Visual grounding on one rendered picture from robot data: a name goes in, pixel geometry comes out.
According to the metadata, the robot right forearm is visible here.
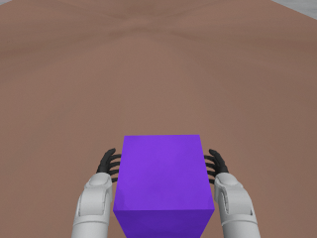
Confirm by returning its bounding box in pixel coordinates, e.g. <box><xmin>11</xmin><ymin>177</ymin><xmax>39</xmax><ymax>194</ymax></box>
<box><xmin>214</xmin><ymin>173</ymin><xmax>261</xmax><ymax>238</ymax></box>

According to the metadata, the robot left forearm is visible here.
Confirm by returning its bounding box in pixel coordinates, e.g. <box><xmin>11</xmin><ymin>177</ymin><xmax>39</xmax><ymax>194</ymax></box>
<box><xmin>71</xmin><ymin>173</ymin><xmax>113</xmax><ymax>238</ymax></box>

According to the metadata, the carton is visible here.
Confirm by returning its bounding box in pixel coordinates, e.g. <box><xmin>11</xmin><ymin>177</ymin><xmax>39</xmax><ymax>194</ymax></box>
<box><xmin>113</xmin><ymin>134</ymin><xmax>215</xmax><ymax>238</ymax></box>

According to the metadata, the robot left hand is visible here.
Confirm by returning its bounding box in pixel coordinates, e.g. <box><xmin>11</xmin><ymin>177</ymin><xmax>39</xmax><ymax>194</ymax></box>
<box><xmin>96</xmin><ymin>148</ymin><xmax>122</xmax><ymax>183</ymax></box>

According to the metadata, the robot right hand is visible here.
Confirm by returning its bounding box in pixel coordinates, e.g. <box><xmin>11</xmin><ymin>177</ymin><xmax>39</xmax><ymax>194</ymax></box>
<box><xmin>204</xmin><ymin>149</ymin><xmax>229</xmax><ymax>184</ymax></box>

